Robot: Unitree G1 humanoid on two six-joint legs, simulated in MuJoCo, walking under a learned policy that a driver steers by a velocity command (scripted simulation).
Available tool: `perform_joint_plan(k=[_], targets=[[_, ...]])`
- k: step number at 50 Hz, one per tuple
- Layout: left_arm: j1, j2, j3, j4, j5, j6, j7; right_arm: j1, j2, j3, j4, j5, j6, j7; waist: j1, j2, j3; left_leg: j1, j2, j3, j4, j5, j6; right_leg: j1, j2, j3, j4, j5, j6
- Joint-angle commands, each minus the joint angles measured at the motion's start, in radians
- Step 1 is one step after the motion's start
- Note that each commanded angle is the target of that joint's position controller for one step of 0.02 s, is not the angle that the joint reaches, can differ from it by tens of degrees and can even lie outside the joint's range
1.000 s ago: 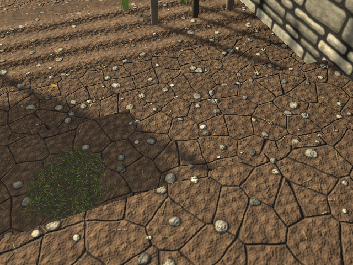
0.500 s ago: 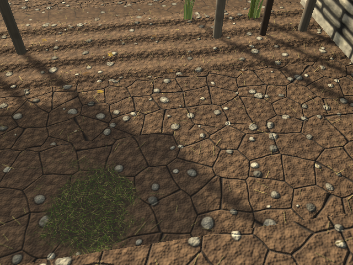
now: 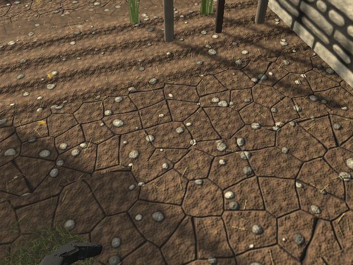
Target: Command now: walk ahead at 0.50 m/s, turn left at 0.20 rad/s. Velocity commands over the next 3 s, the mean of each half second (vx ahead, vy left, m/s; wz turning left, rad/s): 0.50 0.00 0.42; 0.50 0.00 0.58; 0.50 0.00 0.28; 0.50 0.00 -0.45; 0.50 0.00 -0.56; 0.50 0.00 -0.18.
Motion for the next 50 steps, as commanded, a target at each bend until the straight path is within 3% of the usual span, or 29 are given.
perform_joint_plan(k=[1, 2, 3, 5, 7, 9, 11, 14, 16, 19, 21, 24, 27, 29, 32, 35, 36, 37, 38, 39, 40, 41, 42, 43, 44, 45, 46, 48, 50], targets=[[0.677, 0.156, 0.054, 0.144, 0.019, -0.007, 0.014, 0.035, -0.058, 0.001, -0.051, 0.002, -0.022, 0.026, 0.287, -0.144, -0.331, -0.8, -0.07, -0.067, 0.66, -0.132, 0.046, 1.061, -0.371, 0.692, -0.252, -0.243, -0.311], [0.571, 0.153, 0.061, 0.143, 0.024, -0.02, 0.027, -0.095, -0.099, -0.019, -0.069, 0.019, -0.018, 0.012, 0.262, -0.077, -0.072, -0.869, -0.006, -0.12, 0.714, -0.028, 0.092, 0.797, -0.33, 0.577, -0.322, -0.44, -0.202], [0.436, 0.116, 0.055, 0.119, 0.006, -0.023, 0.038, -0.113, -0.115, -0.025, -0.057, 0.02, -0.02, -0.019, 0.206, -0.057, 0.016, -0.82, 0.046, -0.106, 0.716, 0.059, 0.099, 0.614, -0.31, 0.471, -0.35, -0.372, -0.176], [0.338, 0.001, 0.022, 0.115, 0.006, -0.019, 0.053, -0.09, -0.027, -0.002, -0.051, -0.01, -0.024, -0.043, 0.119, -0.024, -0.015, -0.648, 0.13, -0.135, 0.654, 0.169, 0.107, 0.432, -0.296, 0.316, -0.382, -0.109, -0.169], [0.297, -0.026, 0.021, 0.106, 0.013, -0.026, 0.059, -0.105, 0.024, 0.006, -0.058, 0.001, -0.015, -0.04, 0.09, 0.002, -0.016, -0.594, 0.143, -0.127, 0.601, 0.192, 0.083, 0.365, -0.267, 0.2, -0.422, 0.004, -0.15], [0.323, -0.01, 0.029, 0.127, 0.022, -0.039, 0.055, -0.15, 0.003, 0.001, -0.078, 0.016, -0.014, -0.021, 0.104, 0.013, 0.018, -0.636, 0.142, -0.118, 0.505, 0.276, 0.051, 0.346, -0.243, 0.089, -0.44, 0.09, -0.146], [0.412, 0.017, 0.038, 0.172, 0.049, -0.041, 0.04, -0.205, 0.003, 0.002, -0.109, 0.008, -0.004, -0.003, 0.127, -0.006, 0.028, -0.654, 0.149, -0.089, 0.47, 0.383, 0.032, 0.341, -0.237, 0.01, -0.437, 0.146, -0.154], [0.446, -0.016, 0.028, 0.193, 0.078, -0.032, 0.025, -0.158, 0.015, 0.015, -0.112, -0.004, 0.008, 0.028, 0.098, 0.013, 0.05, -0.653, 0.141, -0.11, 0.533, 0.576, 0.055, 0.294, -0.244, -0.048, -0.382, 0.202, -0.162], [0.496, -0.064, 0.002, 0.217, 0.068, -0.044, 0.044, -0.254, -0.023, 0.007, -0.155, -0.009, 0.001, 0.02, 0.125, 0.028, 0.078, -0.823, 0.151, -0.178, 0.381, 0.687, 0.066, 0.473, -0.248, -0.037, -0.337, 0.135, -0.149], [0.706, -0.043, -0.007, 0.311, 0.08, -0.049, 0.06, -0.338, -0.016, 0.007, -0.183, 0.003, 0.019, 0.0, 0.188, -0.011, 0.113, -0.999, 0.148, -0.201, 0.251, 0.795, 0.036, 0.694, -0.298, -0.005, -0.267, 0.148, -0.168], [0.701, -0.052, -0.021, 0.313, 0.067, -0.052, 0.049, -0.409, 0.007, 0.016, -0.203, 0.009, 0.021, 0.003, 0.196, -0.008, 0.128, -0.808, 0.142, -0.108, 0.108, 0.966, 0.049, 0.542, -0.218, -0.115, -0.256, 0.094, -0.135], [0.727, -0.064, -0.036, 0.329, 0.064, -0.046, 0.036, -0.433, -0.003, 0.014, -0.226, -0.002, 0.045, 0.014, 0.188, 0.003, 0.199, -0.729, 0.15, -0.084, 0.113, 0.886, 0.066, 0.474, -0.25, -0.116, -0.233, 0.061, -0.126], [0.799, -0.07, -0.04, 0.346, 0.038, -0.037, 0.077, -0.488, 0.003, 0.023, -0.239, -0.019, 0.058, 0.011, 0.23, 0.032, 0.215, -0.833, 0.168, -0.066, -0.024, 0.809, 0.045, 0.647, -0.266, -0.098, -0.13, 0.018, -0.108], [0.821, -0.079, -0.043, 0.351, 0.035, -0.02, 0.095, -0.523, 0.022, 0.035, -0.246, -0.021, 0.062, 0.012, 0.243, 0.022, 0.228, -0.782, 0.175, -0.039, -0.062, 0.775, 0.034, 0.629, -0.258, -0.107, -0.121, 0.023, -0.087], [0.801, -0.035, -0.024, 0.351, 0.018, 0.0, 0.107, -0.55, 0.002, 0.044, -0.231, -0.028, 0.054, 0.016, 0.258, 0.069, 0.237, -0.706, 0.169, -0.001, -0.134, 0.707, 0.032, 0.617, -0.249, -0.148, -0.081, 0.027, -0.077], [0.87, 0.003, -0.012, 0.391, 0.029, 0.017, 0.102, -0.507, -0.056, 0.025, -0.163, -0.033, 0.04, -0.009, 0.244, 0.085, 0.171, -0.556, 0.131, 0.051, -0.207, 0.691, 0.036, 0.668, -0.23, -0.185, 0.074, 0.22, -0.031], [0.848, 0.042, -0.004, 0.383, 0.046, 0.026, 0.082, -0.361, -0.103, 0.002, -0.116, -0.015, 0.029, -0.027, 0.175, 0.098, 0.109, -0.318, 0.088, 0.097, -0.204, 0.77, 0.052, 0.583, -0.212, -0.21, 0.2, 0.268, -0.004], [0.779, 0.063, -0.007, 0.353, 0.08, 0.031, 0.047, -0.128, -0.189, -0.034, -0.047, 0.006, 0.007, -0.036, 0.071, 0.102, 0.024, 0.074, 0.049, 0.113, -0.12, 0.896, 0.092, 0.353, -0.169, -0.226, 0.379, 0.221, 0.042], [0.882, -0.025, -0.027, 0.349, 0.097, 0.017, -0.01, 0.193, -0.309, -0.068, 0.026, 0.009, 0.017, -0.03, 0.028, 0.197, -0.281, 0.748, 0.152, -0.011, 0.273, 1.383, 0.267, -0.018, -0.1, -0.218, 0.728, -0.069, 0.14], [0.851, -0.016, -0.05, 0.278, 0.077, 0.011, -0.054, 0.379, -0.344, -0.089, 0.103, 0.022, 0.026, -0.018, -0.066, 0.224, -0.594, 1.113, 0.387, -0.361, 0.323, 1.566, 0.524, -0.234, -0.002, -0.099, 1.183, -0.718, 0.21], [0.537, 0.078, -0.013, 0.193, 0.007, -0.009, -0.063, 0.444, -0.275, -0.084, 0.138, 0.007, 0.028, -0.029, -0.191, 0.088, -0.443, 1.014, 0.375, -0.463, 0.155, 1.278, 0.469, -0.501, 0.017, -0.003, 1.349, -0.737, 0.201], [0.352, 0.077, -0.006, 0.119, -0.009, -0.037, -0.043, 0.333, -0.249, -0.079, 0.11, 0.014, 0.025, -0.048, -0.176, 0.051, -0.24, 0.754, 0.332, -0.406, 0.061, 1.041, 0.409, -0.604, -0.031, 0.048, 1.291, -0.727, 0.18], [0.311, 0.132, 0.017, 0.099, 0.004, -0.046, -0.024, 0.19, -0.188, -0.057, 0.068, 0.005, 0.023, -0.05, -0.104, 0.018, -0.139, 0.415, 0.315, -0.362, -0.004, 1.079, 0.387, -0.471, -0.101, 0.081, 1.228, -0.696, 0.155], [0.299, 0.101, 0.012, 0.058, 0.023, -0.053, -0.002, 0.063, -0.132, -0.035, 0.011, -0.007, 0.024, -0.048, 0.007, 0.017, -0.079, 0.179, 0.314, -0.343, -0.025, 1.072, 0.394, -0.37, -0.143, 0.115, 1.057, -0.646, 0.128], [0.289, 0.024, -0.004, 0.044, 0.038, -0.047, 0.03, -0.053, -0.057, -0.003, -0.024, 0.015, 0.002, -0.042, 0.1, -0.037, 0.016, -0.117, 0.293, -0.318, -0.111, 0.999, 0.361, -0.264, -0.171, 0.137, 0.738, -0.451, 0.094], [0.347, -0.041, -0.016, 0.067, 0.031, -0.031, 0.043, -0.153, -0.073, -0.002, -0.071, 0.033, -0.015, -0.031, 0.152, -0.02, 0.061, -0.394, 0.261, -0.253, -0.219, 0.904, 0.357, -0.062, -0.169, 0.121, 0.54, -0.353, 0.08], [0.388, -0.046, -0.017, 0.071, 0.019, -0.018, 0.048, -0.187, -0.143, -0.022, -0.087, 0.044, -0.021, -0.017, 0.188, 0.066, 0.072, -0.5, 0.228, -0.257, -0.273, 0.751, 0.367, 0.035, -0.132, 0.085, 0.43, -0.408, 0.097], [0.424, -0.02, -0.03, 0.068, 0.004, 0.004, 0.038, -0.228, -0.188, -0.035, -0.111, 0.029, -0.032, 0.016, 0.217, 0.096, 0.071, -0.647, 0.188, -0.263, -0.301, 0.592, 0.335, 0.201, -0.118, 0.058, 0.248, -0.234, 0.086], [0.33, -0.009, -0.042, 0.048, -0.008, 0.008, 0.025, -0.234, -0.195, -0.047, -0.125, 0.014, -0.027, 0.041, 0.19, 0.055, 0.062, -0.64, 0.163, -0.28, -0.26, 0.432, 0.289, 0.257, -0.076, 0.044, 0.104, 0.095, 0.071]])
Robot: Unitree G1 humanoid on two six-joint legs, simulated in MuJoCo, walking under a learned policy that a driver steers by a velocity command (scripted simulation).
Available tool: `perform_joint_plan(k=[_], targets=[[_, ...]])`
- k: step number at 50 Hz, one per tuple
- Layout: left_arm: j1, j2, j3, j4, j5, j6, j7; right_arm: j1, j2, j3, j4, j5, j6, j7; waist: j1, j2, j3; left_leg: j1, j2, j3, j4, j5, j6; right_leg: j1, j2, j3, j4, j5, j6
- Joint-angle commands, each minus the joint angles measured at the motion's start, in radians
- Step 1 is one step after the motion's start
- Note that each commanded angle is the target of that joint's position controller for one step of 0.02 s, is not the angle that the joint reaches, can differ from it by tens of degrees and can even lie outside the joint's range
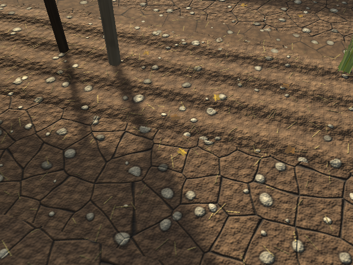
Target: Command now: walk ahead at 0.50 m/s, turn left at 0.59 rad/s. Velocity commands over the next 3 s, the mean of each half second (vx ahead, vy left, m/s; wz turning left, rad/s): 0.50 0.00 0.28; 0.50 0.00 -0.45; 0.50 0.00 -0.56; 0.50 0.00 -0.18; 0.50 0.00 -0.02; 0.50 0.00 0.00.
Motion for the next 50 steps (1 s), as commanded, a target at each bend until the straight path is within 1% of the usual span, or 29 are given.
perform_joint_plan(k=[1, 3, 5, 6, 7, 8, 9, 10, 11, 13, 15, 20, 24, 26, 28, 29, 30, 31, 32, 34, 36, 38, 40, 42, 43, 45, 47, 49, 50], targets=[[0.187, -0.004, -0.025, 0.013, -0.009, 0.013, -0.01, -0.209, -0.157, -0.036, -0.148, -0.012, -0.028, 0.031, 0.133, 0.089, 0.07, -0.426, 0.252, -0.26, -0.18, 0.247, 0.207, 0.382, 0.062, -0.064, -0.142, 0.344, -0.029], [0.16, 0.094, 0.006, 0.01, 0.013, -0.006, -0.006, -0.186, -0.149, -0.038, -0.168, -0.024, -0.025, 0.028, 0.127, 0.082, 0.056, -0.379, 0.208, -0.26, -0.08, 0.198, 0.163, 0.423, 0.088, -0.087, -0.123, 0.292, -0.062], [0.319, 0.2, 0.053, 0.046, 0.007, -0.038, 0.008, -0.216, -0.121, -0.032, -0.208, -0.041, -0.044, 0.025, 0.223, 0.03, -0.019, -0.468, 0.108, -0.227, 0.15, 0.242, 0.075, 0.717, 0.068, -0.077, -0.105, 0.317, -0.135], [0.468, 0.285, 0.065, 0.065, -0.007, -0.046, 0.018, -0.112, -0.013, -0.011, -0.235, -0.031, -0.046, 0.023, 0.227, -0.19, -0.236, -0.49, -0.053, -0.089, 0.479, -0.083, -0.02, 0.957, -0.164, 0.212, -0.236, 0.495, -0.323], [0.549, 0.243, 0.039, 0.077, -0.004, -0.04, 0.001, -0.018, 0.021, -0.005, -0.229, -0.015, -0.046, 0.009, 0.192, -0.314, -0.331, -0.653, -0.061, -0.101, 0.769, -0.391, -0.041, 1.056, -0.349, 0.653, -0.436, 0.34, -0.468], [0.492, 0.191, 0.038, 0.09, 0.0, -0.044, -0.002, -0.115, -0.057, -0.023, -0.212, -0.014, -0.033, -0.011, 0.199, -0.172, -0.076, -0.776, 0.013, -0.144, 0.848, -0.291, -0.021, 0.842, -0.299, 0.644, -0.524, -0.061, -0.368], [0.321, 0.125, 0.024, 0.055, -0.026, -0.035, 0.0, -0.129, -0.067, -0.023, -0.19, -0.017, -0.022, -0.041, 0.14, -0.082, -0.008, -0.719, 0.092, -0.12, 0.842, -0.181, -0.001, 0.656, -0.26, 0.502, -0.566, -0.323, -0.293], [0.219, 0.059, 0.004, 0.03, -0.035, -0.024, 0.013, -0.097, -0.063, -0.025, -0.169, -0.028, -0.013, -0.066, 0.092, -0.028, -0.022, -0.617, 0.138, -0.095, 0.802, -0.131, -0.006, 0.546, -0.239, 0.419, -0.589, -0.286, -0.269], [0.235, 0.024, -0.007, 0.049, -0.029, -0.021, 0.022, -0.093, -0.024, -0.015, -0.165, -0.043, -0.011, -0.08, 0.065, -0.026, -0.014, -0.512, 0.177, -0.104, 0.751, -0.097, -0.004, 0.466, -0.215, 0.353, -0.628, -0.162, -0.257], [0.251, -0.009, -0.008, 0.072, -0.017, -0.027, 0.042, -0.155, 0.024, 0.0, -0.189, -0.04, -0.002, -0.072, 0.057, -0.007, -0.006, -0.427, 0.186, -0.079, 0.651, -0.093, -0.024, 0.437, -0.164, 0.226, -0.685, 0.005, -0.24], [0.288, 0.019, 0.011, 0.104, 0.0, -0.042, 0.035, -0.23, 0.007, 0.0, -0.213, -0.014, 0.004, -0.044, 0.084, 0.016, 0.007, -0.402, 0.174, -0.046, 0.507, 0.03, -0.039, 0.448, -0.104, 0.092, -0.694, 0.137, -0.241], [0.349, 0.07, 0.034, 0.161, -0.017, -0.048, -0.051, -0.366, -0.024, -0.002, -0.277, -0.015, 0.04, -0.044, 0.096, -0.019, 0.055, -0.279, 0.165, -0.004, 0.203, 0.191, -0.059, 0.416, -0.108, 0.074, -0.687, 0.187, -0.294], [0.449, 0.073, 0.04, 0.192, -0.01, -0.026, -0.053, -0.447, -0.047, -0.011, -0.312, -0.018, 0.023, -0.057, 0.135, -0.029, 0.062, -0.263, 0.158, 0.009, 0.073, 0.128, -0.047, 0.528, -0.129, 0.124, -0.61, 0.233, -0.303], [0.437, 0.098, 0.051, 0.194, -0.009, -0.004, -0.051, -0.444, -0.041, -0.012, -0.317, -0.006, 0.006, -0.058, 0.114, -0.021, 0.062, -0.134, 0.14, 0.045, -0.003, 0.161, -0.026, 0.477, -0.115, 0.122, -0.548, 0.189, -0.293], [0.394, 0.095, 0.056, 0.178, -0.005, 0.006, -0.041, -0.371, -0.076, -0.032, -0.309, 0.011, -0.021, -0.067, 0.062, -0.02, 0.014, 0.113, 0.137, 0.046, -0.021, 0.204, 0.027, 0.347, -0.073, 0.105, -0.419, 0.272, -0.252], [0.368, 0.051, 0.044, 0.157, 0.005, -0.004, -0.037, -0.207, -0.141, -0.057, -0.278, 0.014, -0.038, -0.078, -0.009, 0.068, -0.099, 0.347, 0.225, -0.035, -0.013, 0.295, 0.124, 0.224, 0.015, 0.043, -0.176, 0.231, -0.187], [0.432, -0.101, 0.001, 0.113, 0.019, -0.024, -0.038, -0.012, -0.18, -0.061, -0.243, 0.007, -0.04, -0.09, -0.044, 0.322, -0.284, 0.677, 0.493, -0.426, -0.103, 0.307, 0.366, -0.079, 0.173, -0.075, 0.155, -0.173, -0.096], [0.318, 0.0, 0.035, 0.113, 0.016, -0.037, -0.044, 0.037, -0.132, -0.057, -0.216, -0.021, -0.039, -0.093, -0.082, 0.187, -0.077, 0.517, 0.53, -0.508, -0.224, 0.185, 0.328, -0.234, 0.125, 0.008, 0.312, -0.268, -0.103], [0.306, 0.007, 0.044, 0.118, 0.004, -0.031, -0.035, -0.031, -0.103, -0.05, -0.209, -0.019, -0.036, -0.091, -0.031, 0.126, 0.015, 0.396, 0.51, -0.381, -0.241, 0.119, 0.263, -0.231, 0.082, 0.025, 0.391, -0.192, -0.121], [0.314, -0.005, 0.054, 0.115, 0.01, -0.016, -0.025, -0.069, 0.006, -0.008, -0.204, 0.006, -0.029, -0.089, 0.024, 0.123, 0.041, 0.269, 0.453, -0.217, -0.274, 0.168, 0.203, -0.168, 0.035, 0.025, 0.382, -0.087, -0.136], [0.292, -0.091, 0.043, 0.092, 0.023, 0.002, -0.039, -0.09, 0.041, 0.001, -0.199, -0.01, -0.023, -0.101, 0.045, 0.107, 0.054, 0.174, 0.405, -0.079, -0.275, 0.247, 0.168, -0.11, 0.025, 0.025, 0.336, -0.016, -0.128], [0.269, -0.12, 0.028, 0.07, 0.032, 0.008, -0.073, -0.088, 0.048, 0.005, -0.182, -0.048, -0.02, -0.116, 0.047, 0.086, 0.067, 0.121, 0.374, 0.021, -0.271, 0.296, 0.145, -0.091, 0.0, 0.038, 0.283, 0.184, -0.12], [0.206, -0.103, 0.023, 0.039, 0.041, 0.004, -0.09, -0.119, 0.097, 0.031, -0.18, -0.056, -0.039, -0.128, 0.054, 0.056, 0.083, 0.111, 0.343, 0.074, -0.241, 0.29, 0.114, -0.149, -0.025, 0.067, 0.105, 0.415, -0.111], [0.145, -0.077, 0.022, 0.013, 0.038, 0.008, -0.084, -0.04, 0.066, 0.032, -0.135, -0.042, -0.056, -0.129, 0.021, 0.055, 0.052, 0.022, 0.272, 0.171, -0.157, 0.224, 0.104, -0.026, -0.009, 0.01, -0.115, 0.704, -0.094], [0.133, -0.077, 0.023, 0.005, 0.039, 0.023, -0.08, 0.002, 0.046, 0.037, -0.113, -0.051, -0.052, -0.115, 0.017, 0.098, 0.068, -0.077, 0.261, 0.195, -0.149, 0.184, 0.108, 0.094, 0.008, -0.039, -0.12, 0.791, -0.097], [0.113, -0.028, 0.026, -0.029, 0.047, 0.049, -0.077, 0.026, 0.054, 0.056, -0.087, -0.073, -0.055, -0.091, 0.037, 0.083, 0.131, -0.134, 0.326, 0.149, -0.105, 0.111, 0.112, 0.122, -0.005, -0.022, -0.115, 0.776, -0.112], [0.047, -0.001, 0.026, -0.059, 0.06, 0.062, -0.074, 0.071, 0.03, 0.066, -0.058, -0.047, -0.063, -0.089, 0.025, 0.054, 0.186, -0.007, 0.378, 0.111, -0.05, 0.096, 0.106, 0.022, -0.029, -0.008, -0.202, 0.686, -0.118], [-0.068, -0.006, 0.019, -0.082, 0.063, 0.07, -0.073, 0.197, 0.004, 0.069, 0.002, -0.028, -0.049, -0.116, -0.048, 0.038, 0.221, 0.171, 0.399, 0.089, 0.017, 0.052, 0.088, -0.097, -0.041, -0.023, -0.312, 0.635, -0.103], [-0.246, 0.036, 0.048, -0.13, -0.166, 0.078, -0.087, 0.049, -0.152, -0.01, -0.036, 0.135, -0.013, -0.155, -0.081, 0.063, 0.3, 0.138, 0.404, 0.087, 0.182, 0.175, 0.055, -0.229, 0.03, 0.014, -0.296, 0.58, -0.086]])
Over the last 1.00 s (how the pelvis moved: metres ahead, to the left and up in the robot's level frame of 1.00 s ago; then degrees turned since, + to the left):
0.59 0.19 -0.16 33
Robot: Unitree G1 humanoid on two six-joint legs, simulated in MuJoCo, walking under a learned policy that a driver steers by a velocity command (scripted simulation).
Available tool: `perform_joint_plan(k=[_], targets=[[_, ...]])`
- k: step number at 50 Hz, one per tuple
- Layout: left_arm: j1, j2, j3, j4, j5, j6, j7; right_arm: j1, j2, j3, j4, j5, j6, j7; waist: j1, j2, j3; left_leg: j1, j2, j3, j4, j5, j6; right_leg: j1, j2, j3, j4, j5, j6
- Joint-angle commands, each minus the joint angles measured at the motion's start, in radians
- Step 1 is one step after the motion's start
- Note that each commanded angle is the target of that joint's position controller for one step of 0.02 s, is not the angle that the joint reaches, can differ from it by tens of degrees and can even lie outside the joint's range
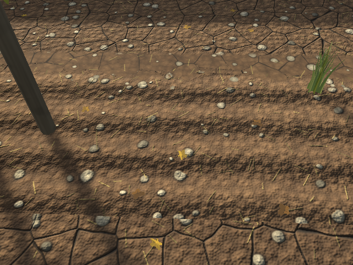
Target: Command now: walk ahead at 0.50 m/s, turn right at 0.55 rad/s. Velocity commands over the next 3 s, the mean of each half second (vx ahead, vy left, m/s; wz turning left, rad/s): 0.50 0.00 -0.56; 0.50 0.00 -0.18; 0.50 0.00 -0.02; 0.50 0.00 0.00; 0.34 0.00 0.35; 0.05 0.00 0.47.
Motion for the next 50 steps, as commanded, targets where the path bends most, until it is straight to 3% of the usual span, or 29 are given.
perform_joint_plan(k=[1, 3, 4, 5, 6, 7, 8, 9, 10, 11, 12, 13, 14, 15, 17, 18, 21, 24, 25, 26, 27, 28, 30, 33, 38, 46, 48, 49, 50], targets=[[-0.303, 0.081, 0.021, -0.122, -0.176, 0.007, -0.023, -0.043, -0.254, -0.079, -0.053, 0.133, 0.039, -0.063, -0.052, 0.038, 0.208, 0.019, 0.307, -0.201, 0.081, 0.569, 0.156, -0.304, 0.023, 0.01, -0.088, -0.039, 0.025], [-0.232, 0.039, 0.017, -0.094, -0.119, 0.014, -0.045, 0.004, -0.2, -0.074, -0.053, 0.105, 0.065, -0.065, -0.045, 0.061, 0.104, -0.05, 0.289, -0.148, 0.242, 0.648, 0.13, -0.068, 0.044, -0.065, -0.164, 0.002, 0.012], [-0.111, 0.062, 0.035, -0.048, -0.107, 0.021, -0.038, -0.007, -0.2, -0.077, -0.058, 0.097, 0.069, -0.055, 0.003, 0.079, 0.018, -0.134, 0.28, -0.134, 0.395, 0.721, 0.123, 0.151, 0.089, -0.106, -0.129, 0.006, 0.001], [0.109, 0.12, 0.071, 0.027, -0.095, 0.026, -0.015, -0.062, -0.209, -0.081, -0.067, 0.089, 0.064, -0.038, 0.124, 0.083, -0.097, -0.287, 0.241, -0.1, 0.638, 0.797, 0.1, 0.483, 0.146, -0.167, -0.116, 0.052, -0.034], [0.329, 0.216, 0.111, 0.091, -0.08, 0.035, 0.014, -0.124, -0.217, -0.086, -0.088, 0.092, 0.042, -0.02, 0.267, -0.024, -0.159, -0.572, 0.131, -0.065, 1.056, 0.501, 0.019, 0.835, 0.081, -0.098, -0.151, 0.249, -0.123], [0.362, 0.348, 0.115, 0.11, -0.057, 0.018, 0.037, -0.042, -0.142, -0.068, -0.14, 0.078, 0.006, 0.004, 0.215, -0.244, -0.306, -0.995, 0.071, -0.182, 1.499, -0.237, -0.018, 1.23, -0.096, 0.111, 0.212, 0.725, -0.242], [0.432, 0.324, 0.109, 0.088, -0.067, 0.009, 0.045, -0.068, -0.212, -0.068, -0.205, 0.104, -0.035, 0.026, 0.273, -0.214, -0.57, -1.065, 0.084, -0.377, 1.492, -0.188, -0.025, 1.356, -0.212, 0.327, 0.211, 0.63, -0.393], [0.465, 0.325, 0.11, 0.092, -0.065, 0.024, 0.065, -0.184, -0.194, -0.061, -0.291, 0.125, -0.042, 0.025, 0.267, -0.124, -0.585, -1.17, 0.08, -0.391, 1.408, -0.146, -0.034, 1.296, -0.257, 0.487, 0.009, 0.127, -0.416], [0.415, 0.304, 0.105, 0.098, -0.061, 0.034, 0.081, -0.241, -0.159, -0.049, -0.308, 0.129, -0.038, 0.011, 0.222, 0.016, -0.504, -1.231, 0.115, -0.381, 1.396, -0.046, -0.02, 1.152, -0.276, 0.566, -0.099, -0.226, -0.373], [0.251, 0.246, 0.085, 0.035, -0.061, 0.032, 0.085, -0.269, -0.171, -0.052, -0.301, 0.101, -0.018, -0.015, 0.161, 0.178, -0.372, -1.185, 0.128, -0.355, 1.302, 0.086, -0.012, 0.888, -0.266, 0.588, -0.202, -0.462, -0.325], [0.154, 0.235, 0.074, 0.012, -0.049, 0.004, 0.08, -0.235, -0.173, -0.061, -0.291, 0.105, -0.002, -0.028, 0.084, 0.15, -0.288, -1.109, 0.154, -0.425, 1.08, 0.243, 0.007, 0.632, -0.325, 0.657, -0.215, -0.504, -0.333], [0.058, 0.2, 0.065, -0.011, -0.052, -0.015, 0.071, -0.256, -0.187, -0.066, -0.282, 0.081, 0.019, -0.04, 0.042, 0.14, -0.161, -1.037, 0.177, -0.435, 1.004, 0.24, 0.003, 0.398, -0.296, 0.629, -0.226, -0.457, -0.315], [-0.024, 0.187, 0.057, -0.034, -0.071, -0.018, 0.078, -0.302, -0.191, -0.077, -0.298, 0.065, 0.035, -0.044, 0.012, 0.146, -0.024, -0.871, 0.191, -0.42, 0.728, 0.316, -0.024, 0.122, -0.17, 0.428, -0.28, -0.43, -0.249], [-0.062, 0.217, 0.067, -0.053, -0.06, -0.022, 0.092, -0.313, -0.187, -0.08, -0.31, 0.042, 0.035, -0.047, -0.005, 0.094, -0.012, -0.689, 0.162, -0.384, 0.52, 0.398, -0.036, -0.038, -0.055, 0.291, -0.283, -0.401, -0.211], [-0.027, 0.229, 0.083, -0.056, -0.061, -0.025, 0.116, -0.407, -0.194, -0.088, -0.325, 0.029, 0.017, -0.034, 0.037, 0.022, -0.057, -0.402, 0.084, -0.325, 0.226, 0.706, -0.052, -0.151, 0.079, 0.13, -0.256, -0.364, -0.165], [0.015, 0.236, 0.087, -0.041, -0.07, -0.024, 0.121, -0.441, -0.176, -0.084, -0.334, 0.047, 0.017, -0.024, 0.053, -0.019, -0.082, -0.363, 0.056, -0.319, 0.152, 0.786, -0.057, -0.108, 0.063, 0.143, -0.261, -0.403, -0.172], [0.11, 0.204, 0.095, -0.019, -0.093, -0.015, 0.129, -0.522, -0.209, -0.093, -0.372, 0.089, 0.034, -0.012, 0.082, -0.019, -0.063, -0.414, 0.053, -0.371, -0.011, 0.66, -0.041, 0.085, -0.003, 0.277, -0.217, -0.585, -0.148], [0.19, 0.147, 0.084, -0.011, -0.081, -0.002, 0.125, -0.448, -0.246, -0.117, -0.346, 0.069, 0.023, 0.011, 0.057, -0.007, -0.078, -0.319, 0.034, -0.33, -0.069, 0.51, 0.033, 0.157, 0.032, 0.298, -0.055, -0.752, -0.08], [0.207, 0.084, 0.067, -0.009, -0.075, -0.003, 0.121, -0.335, -0.271, -0.128, -0.313, 0.057, 0.016, 0.014, 0.016, 0.057, -0.118, -0.173, 0.107, -0.396, -0.096, 0.463, 0.078, 0.079, 0.109, 0.218, 0.163, -0.775, -0.036], [0.339, 0.014, 0.053, -0.023, -0.088, -0.021, 0.113, -0.221, -0.37, -0.151, -0.285, 0.032, 0.012, 0.021, 0.059, 0.392, -0.202, 0.098, 0.343, -0.8, -0.219, 0.323, 0.226, -0.191, 0.249, 0.086, 0.557, -0.933, 0.024], [0.318, 0.092, 0.065, -0.03, -0.103, -0.035, 0.107, -0.137, -0.354, -0.154, -0.258, 0.042, 0.008, 0.034, 0.025, 0.463, -0.224, 0.164, 0.424, -1.17, -0.388, -0.058, 0.305, -0.397, 0.226, 0.118, 0.746, -0.973, 0.024], [0.2, 0.173, 0.087, -0.044, -0.101, -0.034, 0.108, -0.182, -0.29, -0.137, -0.269, 0.055, 0.005, 0.031, -0.001, 0.318, -0.103, 0.088, 0.395, -1.102, -0.41, -0.15, 0.279, -0.472, 0.182, 0.146, 0.823, -0.867, 0.008], [0.096, 0.167, 0.09, -0.072, -0.065, -0.025, 0.114, -0.342, -0.259, -0.123, -0.286, 0.046, 0.017, 0.022, 0.062, 0.198, -0.026, -0.136, 0.304, -0.828, -0.398, 0.124, 0.235, -0.389, 0.112, 0.112, 0.718, -0.682, 0.008], [0.139, 0.139, 0.093, -0.049, -0.063, -0.015, 0.109, -0.391, -0.223, -0.112, -0.268, 0.049, 0.017, 0.017, 0.12, 0.224, -0.068, -0.26, 0.226, -0.624, -0.445, 0.356, 0.216, -0.202, 0.068, 0.048, 0.555, -0.586, 0.034], [-0.005, 0.077, 0.07, -0.078, -0.058, -0.025, 0.101, -0.277, -0.258, -0.122, -0.198, 0.073, 0.018, -0.002, 0.08, 0.172, -0.075, -0.192, 0.223, -0.478, -0.477, 0.599, 0.225, -0.156, 0.065, 0.007, 0.224, -0.404, 0.056], [-0.176, 0.091, 0.059, -0.117, -0.081, -0.045, 0.069, -0.182, -0.286, -0.132, -0.114, 0.089, 0.038, 0.002, 0.026, 0.196, 0.009, -0.09, 0.26, -0.439, -0.431, 0.607, 0.219, -0.048, 0.102, -0.058, -0.039, -0.463, 0.041], [-0.105, 0.118, 0.073, -0.098, -0.076, -0.052, 0.067, -0.209, -0.304, -0.135, -0.107, 0.094, 0.046, 0.003, 0.084, 0.206, -0.024, -0.086, 0.252, -0.417, -0.334, 0.792, 0.199, 0.106, 0.137, -0.09, -0.113, -0.474, 0.006], [0.011, 0.153, 0.094, -0.058, -0.07, -0.05, 0.072, -0.222, -0.295, -0.13, -0.107, 0.095, 0.047, 0.003, 0.137, 0.19, -0.097, -0.126, 0.213, -0.373, -0.207, 0.95, 0.176, 0.299, 0.155, -0.098, -0.125, -0.461, -0.019], [0.215, 0.221, 0.121, -0.009, -0.063, -0.05, 0.08, -0.262, -0.269, -0.118, -0.129, 0.083, 0.043, 0.004, 0.228, 0.134, -0.224, -0.289, 0.16, -0.316, 0.045, 0.896, 0.134, 0.6, 0.038, 0.038, -0.093, -0.422, -0.077]])
Over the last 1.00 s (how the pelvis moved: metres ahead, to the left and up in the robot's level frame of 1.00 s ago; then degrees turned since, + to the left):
0.51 -0.02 -0.05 -11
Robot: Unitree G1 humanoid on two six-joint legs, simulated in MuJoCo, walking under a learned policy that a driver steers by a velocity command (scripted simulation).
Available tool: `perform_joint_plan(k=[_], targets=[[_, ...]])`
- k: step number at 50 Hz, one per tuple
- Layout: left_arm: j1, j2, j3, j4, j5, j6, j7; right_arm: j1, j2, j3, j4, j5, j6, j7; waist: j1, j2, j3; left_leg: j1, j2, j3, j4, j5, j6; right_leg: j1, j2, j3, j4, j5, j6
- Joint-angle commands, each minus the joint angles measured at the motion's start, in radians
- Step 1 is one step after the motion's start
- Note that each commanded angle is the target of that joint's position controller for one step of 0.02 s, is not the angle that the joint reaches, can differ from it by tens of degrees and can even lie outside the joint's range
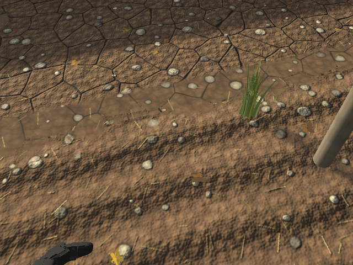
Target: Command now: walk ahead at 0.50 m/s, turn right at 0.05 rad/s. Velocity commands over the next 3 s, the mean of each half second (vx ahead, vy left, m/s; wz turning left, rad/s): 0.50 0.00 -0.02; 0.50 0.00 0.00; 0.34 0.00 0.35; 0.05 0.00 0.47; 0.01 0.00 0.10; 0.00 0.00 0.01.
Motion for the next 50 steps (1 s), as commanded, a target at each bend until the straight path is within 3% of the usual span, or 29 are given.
perform_joint_plan(k=[1, 2, 3, 4, 5, 6, 9, 12, 14, 17, 21, 23, 24, 25, 26, 27, 28, 29, 30, 31, 33, 35, 39, 43, 47, 50], targets=[[0.435, 0.298, 0.095, 0.06, 0.014, -0.001, 0.016, -0.024, -0.039, 0.017, -0.095, -0.018, -0.035, 0.005, 0.214, -0.184, -0.286, -0.613, -0.022, 0.024, 0.674, 0.236, 0.04, 0.879, -0.337, 0.509, -0.058, -0.082, -0.234], [0.477, 0.237, 0.075, 0.069, 0.008, 0.002, 0.015, -0.027, -0.078, 0.009, -0.081, -0.013, -0.06, 0.015, 0.22, -0.227, -0.343, -0.738, -0.036, -0.114, 0.84, -0.136, 0.05, 0.893, -0.393, 0.716, -0.144, -0.146, -0.273], [0.383, 0.18, 0.054, 0.053, 0.006, 0.003, 0.016, -0.088, -0.137, -0.009, -0.095, 0.008, -0.07, 0.02, 0.198, -0.168, -0.213, -0.82, 0.023, -0.126, 0.896, -0.072, 0.067, 0.791, -0.355, 0.571, -0.154, -0.157, -0.231], [0.303, 0.147, 0.044, 0.032, 0.007, 0.003, 0.014, -0.142, -0.137, -0.009, -0.101, 0.007, -0.069, 0.018, 0.173, -0.111, -0.135, -0.792, 0.068, -0.097, 0.861, 0.021, 0.073, 0.653, -0.304, 0.444, -0.181, -0.118, -0.197], [0.243, 0.121, 0.035, 0.024, 0.01, 0.003, 0.01, -0.176, -0.124, -0.011, -0.107, -0.007, -0.063, 0.01, 0.147, -0.07, -0.069, -0.756, 0.092, -0.089, 0.79, 0.091, 0.066, 0.525, -0.266, 0.373, -0.225, -0.084, -0.178], [0.208, 0.096, 0.028, 0.023, 0.016, -0.003, 0.006, -0.181, -0.115, -0.016, -0.107, -0.015, -0.051, 0.004, 0.115, -0.077, -0.033, -0.698, 0.115, -0.094, 0.735, 0.136, 0.061, 0.432, -0.235, 0.321, -0.258, -0.025, -0.163], [0.234, 0.115, 0.032, 0.055, 0.012, -0.017, 0.007, -0.187, -0.067, -0.008, -0.117, -0.019, -0.023, -0.001, 0.08, -0.07, -0.002, -0.663, 0.118, -0.081, 0.642, 0.216, 0.043, 0.342, -0.219, 0.24, -0.305, 0.094, -0.168], [0.279, 0.138, 0.035, 0.085, 0.006, -0.018, 0.02, -0.291, -0.054, -0.002, -0.151, -0.03, -0.021, 0.003, 0.094, -0.051, 0.03, -0.682, 0.103, -0.071, 0.446, 0.38, 0.031, 0.331, -0.2, 0.17, -0.316, 0.183, -0.153], [0.305, 0.147, 0.035, 0.101, 0.003, -0.017, 0.023, -0.361, -0.037, 0.009, -0.168, -0.026, -0.022, 0.012, 0.112, -0.058, 0.045, -0.626, 0.078, -0.051, 0.307, 0.491, 0.036, 0.31, -0.175, 0.119, -0.321, 0.182, -0.129], [0.363, 0.164, 0.037, 0.134, -0.005, -0.019, 0.024, -0.465, -0.041, 0.018, -0.194, -0.015, -0.021, 0.026, 0.145, -0.055, 0.07, -0.57, 0.045, -0.031, 0.186, 0.564, 0.045, 0.333, -0.182, 0.104, -0.329, 0.119, -0.119], [0.422, 0.172, 0.041, 0.183, -0.01, -0.002, 0.032, -0.547, -0.066, 0.021, -0.234, -0.009, -0.027, 0.05, 0.154, -0.055, 0.098, -0.612, 0.036, -0.043, 0.1, 0.462, 0.079, 0.505, -0.249, 0.121, -0.268, 0.163, -0.105], [0.409, 0.194, 0.048, 0.189, -0.007, 0.01, 0.037, -0.507, -0.095, 0.013, -0.231, -0.009, -0.032, 0.056, 0.121, -0.075, 0.067, -0.523, 0.01, -0.021, 0.078, 0.38, 0.1, 0.552, -0.258, 0.116, -0.201, 0.317, -0.085], [0.389, 0.204, 0.05, 0.186, -0.007, 0.015, 0.038, -0.438, -0.118, 0.0, -0.214, -0.013, -0.033, 0.055, 0.08, -0.086, 0.02, -0.407, -0.023, 0.01, 0.068, 0.357, 0.116, 0.553, -0.242, 0.098, -0.118, 0.486, -0.07], [0.377, 0.187, 0.043, 0.182, -0.003, 0.021, 0.038, -0.283, -0.157, -0.022, -0.164, -0.017, -0.032, 0.05, 0.009, -0.072, -0.071, -0.19, -0.042, 0.025, 0.065, 0.374, 0.144, 0.505, -0.193, 0.061, 0.054, 0.577, -0.048], [0.375, 0.159, 0.029, 0.157, 0.012, 0.023, 0.04, -0.089, -0.224, -0.042, -0.121, -0.031, -0.032, 0.042, -0.053, 0.017, -0.217, 0.142, 0.114, -0.148, 0.113, 0.446, 0.203, 0.29, -0.133, 0.019, 0.353, 0.341, -0.015], [0.506, 0.028, -0.011, 0.155, 0.012, 0.0, 0.026, -0.006, -0.29, -0.054, -0.095, -0.03, -0.027, 0.043, 0.002, 0.286, -0.361, 0.507, 0.347, -0.621, 0.011, 0.262, 0.375, -0.131, 0.051, 0.023, 0.733, -0.316, 0.058], [0.461, 0.107, 0.005, 0.172, -0.007, -0.025, 0.018, 0.004, -0.2, -0.028, -0.098, -0.021, -0.021, 0.041, -0.028, 0.233, -0.378, 0.511, 0.345, -0.744, -0.08, 0.143, 0.363, -0.25, 0.033, 0.158, 0.872, -0.493, 0.047], [0.359, 0.166, 0.022, 0.14, -0.028, -0.038, 0.017, -0.093, -0.161, -0.015, -0.116, -0.018, -0.022, 0.035, -0.019, 0.177, -0.22, 0.38, 0.31, -0.592, -0.1, 0.162, 0.313, -0.324, -0.021, 0.146, 0.892, -0.423, 0.033], [0.294, 0.167, 0.022, 0.126, -0.029, -0.041, 0.024, -0.175, -0.14, -0.007, -0.137, -0.024, -0.025, 0.033, 0.011, 0.084, -0.133, 0.219, 0.274, -0.471, -0.125, 0.248, 0.286, -0.293, -0.075, 0.114, 0.847, -0.329, 0.03], [0.261, 0.158, 0.028, 0.119, -0.012, -0.036, 0.033, -0.226, -0.118, -0.001, -0.14, -0.034, -0.029, 0.036, 0.042, 0.044, -0.064, 0.074, 0.243, -0.394, -0.156, 0.335, 0.274, -0.247, -0.106, 0.101, 0.778, -0.274, 0.035], [0.295, 0.121, 0.032, 0.126, -0.003, -0.01, 0.04, -0.247, -0.088, 0.008, -0.132, -0.044, -0.038, 0.041, 0.097, 0.076, -0.04, -0.056, 0.201, -0.313, -0.213, 0.381, 0.259, -0.14, -0.138, 0.108, 0.698, -0.225, 0.033], [0.285, 0.092, 0.029, 0.121, 0.0, 0.006, 0.041, -0.223, -0.107, 0.004, -0.116, -0.036, -0.042, 0.038, 0.109, 0.08, -0.011, -0.105, 0.196, -0.265, -0.259, 0.39, 0.268, -0.144, -0.15, 0.097, 0.623, -0.193, 0.043], [0.147, 0.094, 0.029, 0.079, 0.013, 0.01, 0.038, -0.165, -0.146, -0.004, -0.091, -0.032, -0.036, 0.015, 0.085, 0.061, 0.038, -0.098, 0.175, -0.187, -0.301, 0.42, 0.25, -0.221, -0.149, 0.086, 0.401, 0.026, 0.069], [0.016, 0.078, 0.017, 0.048, 0.006, 0.005, 0.024, -0.103, -0.156, -0.004, -0.063, -0.02, -0.033, 0.009, 0.044, 0.065, 0.067, -0.081, 0.142, -0.111, -0.303, 0.418, 0.215, -0.168, -0.108, 0.049, 0.191, 0.183, 0.071], [-0.099, 0.084, 0.007, 0.009, -0.003, -0.001, 0.004, -0.032, -0.164, -0.007, -0.022, -0.016, -0.019, 0.009, 0.007, 0.064, 0.103, 0.039, 0.186, -0.113, -0.26, 0.42, 0.216, -0.194, -0.087, 0.039, 0.091, 0.142, 0.061], [-0.114, 0.107, 0.009, -0.01, -0.006, -0.012, -0.013, -0.022, -0.183, -0.015, -0.007, -0.013, -0.004, 0.002, 0.025, 0.084, 0.101, 0.123, 0.228, -0.128, -0.189, 0.519, 0.201, -0.165, -0.069, 0.031, 0.042, 0.03, 0.027]])
Over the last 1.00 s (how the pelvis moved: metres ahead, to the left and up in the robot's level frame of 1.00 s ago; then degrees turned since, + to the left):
0.52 -0.09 -0.12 -21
